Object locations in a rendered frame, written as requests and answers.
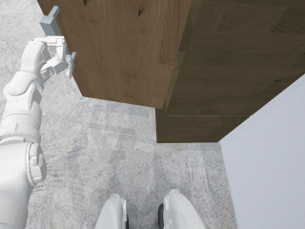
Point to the left robot hand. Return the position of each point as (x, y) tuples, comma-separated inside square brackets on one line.
[(36, 58)]

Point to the left robot thigh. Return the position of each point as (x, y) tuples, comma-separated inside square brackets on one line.
[(113, 214)]

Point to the cupboard door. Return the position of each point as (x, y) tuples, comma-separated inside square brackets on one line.
[(125, 49)]

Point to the handle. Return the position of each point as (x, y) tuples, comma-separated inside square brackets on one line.
[(50, 28)]

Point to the left robot upper arm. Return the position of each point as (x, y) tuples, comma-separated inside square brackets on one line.
[(22, 166)]

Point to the left robot forearm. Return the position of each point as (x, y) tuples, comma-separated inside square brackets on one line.
[(21, 120)]

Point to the right robot shin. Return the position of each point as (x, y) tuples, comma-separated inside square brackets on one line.
[(168, 224)]

